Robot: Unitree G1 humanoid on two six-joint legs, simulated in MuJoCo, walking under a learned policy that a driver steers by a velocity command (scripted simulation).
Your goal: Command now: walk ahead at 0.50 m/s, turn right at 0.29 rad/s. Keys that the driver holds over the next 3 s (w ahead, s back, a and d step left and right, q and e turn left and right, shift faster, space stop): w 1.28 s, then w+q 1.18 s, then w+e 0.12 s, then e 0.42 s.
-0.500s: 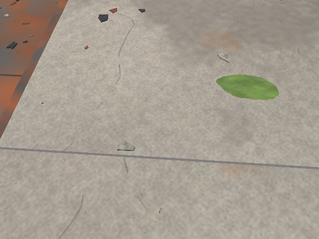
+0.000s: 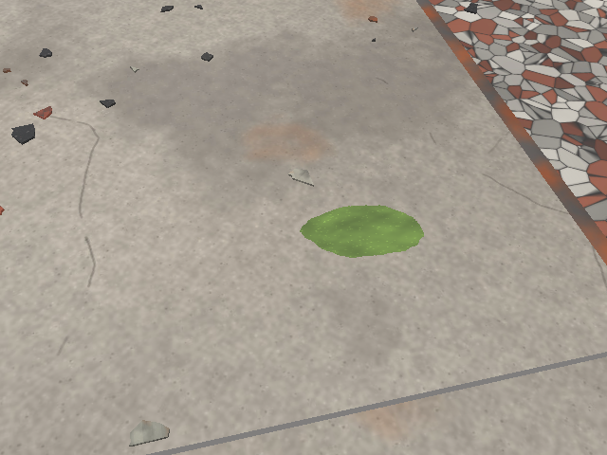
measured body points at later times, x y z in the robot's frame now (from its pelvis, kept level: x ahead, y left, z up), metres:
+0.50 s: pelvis +0.26 -0.07 +0.00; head +0.28 -0.08 +0.45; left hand +0.37 +0.20 -0.10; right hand +0.37 -0.35 -0.12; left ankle +0.28 +0.09 -0.66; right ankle +0.27 -0.15 -0.74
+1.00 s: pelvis +0.54 -0.01 +0.00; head +0.56 +0.00 +0.45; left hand +0.63 +0.27 -0.13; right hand +0.63 -0.29 -0.11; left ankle +0.58 +0.07 -0.74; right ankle +0.49 -0.16 -0.66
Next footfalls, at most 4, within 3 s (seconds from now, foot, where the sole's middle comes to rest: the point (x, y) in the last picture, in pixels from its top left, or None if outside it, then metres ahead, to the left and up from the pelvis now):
0.30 right None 0.31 -0.16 -0.78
0.82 left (263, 401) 0.62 0.07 -0.78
1.36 right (362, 295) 0.90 -0.18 -0.78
1.90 left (260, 221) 1.16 0.09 -0.78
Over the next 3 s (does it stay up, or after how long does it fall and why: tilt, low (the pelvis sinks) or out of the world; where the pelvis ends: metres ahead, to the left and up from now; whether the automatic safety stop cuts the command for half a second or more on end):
stays up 1.49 0.18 -0.01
